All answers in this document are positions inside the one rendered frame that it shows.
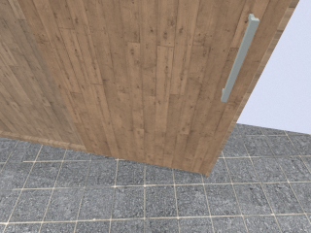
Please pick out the wardrobe door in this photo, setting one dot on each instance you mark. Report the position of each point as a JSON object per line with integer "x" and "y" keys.
{"x": 143, "y": 79}
{"x": 30, "y": 101}

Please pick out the handle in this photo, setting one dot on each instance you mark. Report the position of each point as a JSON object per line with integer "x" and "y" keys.
{"x": 246, "y": 41}

